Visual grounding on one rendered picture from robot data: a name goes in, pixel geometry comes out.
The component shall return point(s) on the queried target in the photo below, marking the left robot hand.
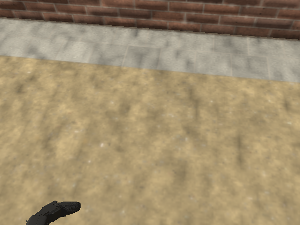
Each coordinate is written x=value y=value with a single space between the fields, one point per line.
x=53 y=211

